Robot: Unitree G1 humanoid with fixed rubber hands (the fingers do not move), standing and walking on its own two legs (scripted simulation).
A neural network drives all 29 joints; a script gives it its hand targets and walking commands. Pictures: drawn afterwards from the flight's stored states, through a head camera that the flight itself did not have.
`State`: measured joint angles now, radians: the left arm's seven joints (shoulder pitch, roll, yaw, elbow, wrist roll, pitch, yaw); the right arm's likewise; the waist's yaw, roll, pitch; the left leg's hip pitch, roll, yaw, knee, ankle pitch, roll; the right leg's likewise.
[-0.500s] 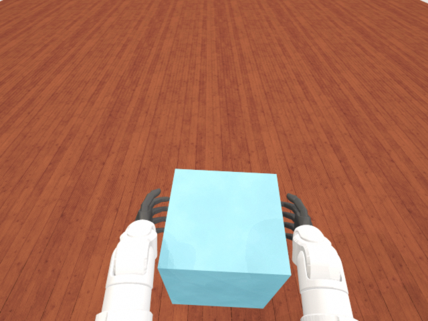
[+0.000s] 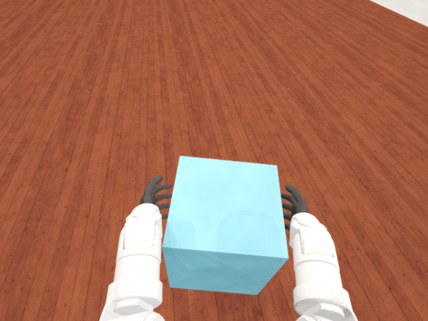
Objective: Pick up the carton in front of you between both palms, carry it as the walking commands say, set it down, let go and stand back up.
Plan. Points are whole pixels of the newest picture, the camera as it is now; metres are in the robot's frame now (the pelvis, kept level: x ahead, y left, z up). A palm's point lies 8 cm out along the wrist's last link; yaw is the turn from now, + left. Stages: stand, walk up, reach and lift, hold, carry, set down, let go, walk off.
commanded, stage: set down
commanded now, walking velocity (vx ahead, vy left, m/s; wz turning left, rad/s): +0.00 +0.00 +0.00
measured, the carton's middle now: (220, 229) +0.33 +0.01 -0.05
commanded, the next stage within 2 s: none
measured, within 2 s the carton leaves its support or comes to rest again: neither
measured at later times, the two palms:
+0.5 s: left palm (168, 234) +0.38 +0.15 -0.17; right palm (277, 242) +0.37 -0.15 -0.17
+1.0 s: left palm (170, 240) +0.43 +0.16 -0.30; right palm (261, 249) +0.42 -0.14 -0.31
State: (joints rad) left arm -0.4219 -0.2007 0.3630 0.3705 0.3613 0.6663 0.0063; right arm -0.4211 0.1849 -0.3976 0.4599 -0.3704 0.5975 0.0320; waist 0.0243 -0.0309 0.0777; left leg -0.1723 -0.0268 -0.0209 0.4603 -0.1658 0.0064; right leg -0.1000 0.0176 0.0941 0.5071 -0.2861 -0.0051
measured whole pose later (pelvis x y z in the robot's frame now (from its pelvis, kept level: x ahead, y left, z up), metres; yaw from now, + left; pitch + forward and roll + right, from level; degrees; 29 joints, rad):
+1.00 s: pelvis -0.04 +0.00 -0.21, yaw -3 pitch +45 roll -3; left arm -0.94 0.00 0.43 0.66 0.25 0.24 0.01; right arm -0.90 0.07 -0.45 0.65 -0.18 0.22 -0.11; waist 0.04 -0.03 -0.16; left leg -1.87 -0.08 -0.10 1.51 -0.43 -0.04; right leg -1.78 0.14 0.07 1.55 -0.56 0.04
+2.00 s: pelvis -0.07 +0.00 -0.38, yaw -6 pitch +41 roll -1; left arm -1.41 0.26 0.39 0.91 0.10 0.24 0.02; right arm -1.41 -0.14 -0.27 0.93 0.01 0.22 -0.22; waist 0.10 -0.03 0.28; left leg -2.27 -0.05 -0.06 2.10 -0.54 -0.04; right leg -2.20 0.21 0.05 2.15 -0.67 0.08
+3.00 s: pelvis -0.07 +0.01 -0.40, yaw -7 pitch +33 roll -1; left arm -1.51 0.42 0.31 1.19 -0.03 0.05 0.02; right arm -1.53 -0.30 -0.15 1.12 0.09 0.10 -0.12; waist 0.08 -0.03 0.52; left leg -2.22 0.01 -0.02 2.20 -0.56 0.00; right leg -2.15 0.14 0.02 2.24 -0.67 0.06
